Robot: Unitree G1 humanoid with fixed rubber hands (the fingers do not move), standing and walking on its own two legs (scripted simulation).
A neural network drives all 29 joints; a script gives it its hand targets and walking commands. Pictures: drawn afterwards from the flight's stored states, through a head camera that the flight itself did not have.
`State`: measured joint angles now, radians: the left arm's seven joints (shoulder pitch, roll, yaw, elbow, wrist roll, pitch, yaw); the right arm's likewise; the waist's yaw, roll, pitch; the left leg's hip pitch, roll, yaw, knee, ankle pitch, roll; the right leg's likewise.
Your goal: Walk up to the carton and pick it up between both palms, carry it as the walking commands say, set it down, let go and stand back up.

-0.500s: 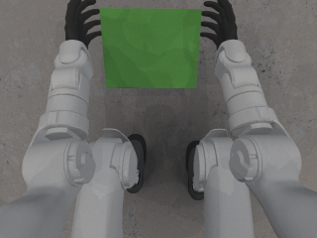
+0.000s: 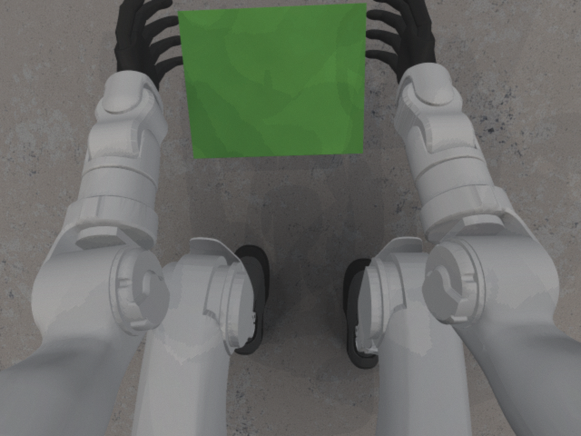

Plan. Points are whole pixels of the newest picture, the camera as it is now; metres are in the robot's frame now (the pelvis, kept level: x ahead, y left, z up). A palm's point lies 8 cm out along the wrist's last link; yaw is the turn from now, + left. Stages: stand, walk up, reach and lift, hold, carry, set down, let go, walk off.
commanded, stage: set down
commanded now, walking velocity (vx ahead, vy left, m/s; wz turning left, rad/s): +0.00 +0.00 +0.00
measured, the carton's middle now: (279, 91) +0.51 +0.01 -0.28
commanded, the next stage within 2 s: none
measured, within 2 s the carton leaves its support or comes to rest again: rests again in 0.44 s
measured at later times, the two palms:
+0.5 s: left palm (154, 87) +0.50 +0.15 -0.18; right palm (424, 89) +0.48 -0.17 -0.20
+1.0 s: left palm (130, 113) +0.48 +0.19 -0.20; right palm (447, 96) +0.48 -0.20 -0.21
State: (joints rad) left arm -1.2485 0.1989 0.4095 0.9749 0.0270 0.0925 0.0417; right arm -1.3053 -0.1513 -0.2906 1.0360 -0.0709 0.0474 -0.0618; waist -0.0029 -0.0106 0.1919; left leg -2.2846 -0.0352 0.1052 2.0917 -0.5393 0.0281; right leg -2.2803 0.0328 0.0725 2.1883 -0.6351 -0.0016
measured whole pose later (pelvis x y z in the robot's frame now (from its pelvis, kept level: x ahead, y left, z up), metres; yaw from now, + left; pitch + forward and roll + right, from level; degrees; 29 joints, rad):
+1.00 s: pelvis -0.02 +0.00 -0.01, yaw +0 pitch +38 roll +4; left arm -1.26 0.35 0.16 1.13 -0.23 -0.03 0.09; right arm -1.32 -0.35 -0.09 1.18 0.16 -0.04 -0.09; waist 0.00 -0.02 0.32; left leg -2.29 -0.04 0.10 2.10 -0.48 0.03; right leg -2.28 0.03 0.07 2.20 -0.58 0.01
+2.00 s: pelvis +0.00 +0.00 +0.16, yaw -3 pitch +41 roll +4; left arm -0.96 0.31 0.17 0.74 -0.14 0.22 0.09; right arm -0.98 -0.35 -0.09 0.72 0.18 0.23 -0.04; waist 0.00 -0.04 0.00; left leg -1.83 -0.04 0.07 1.55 -0.44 0.03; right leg -1.84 0.04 0.08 1.62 -0.50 0.01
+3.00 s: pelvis +0.09 +0.00 +0.36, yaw -8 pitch +19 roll +2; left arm -0.04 0.19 0.16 0.58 0.01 0.05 -0.08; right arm -0.05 -0.17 -0.11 0.54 0.02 0.08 0.03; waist 0.00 0.03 -0.10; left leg -0.73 -0.03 0.06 0.70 -0.29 0.03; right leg -0.75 0.03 0.11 0.76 -0.34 0.01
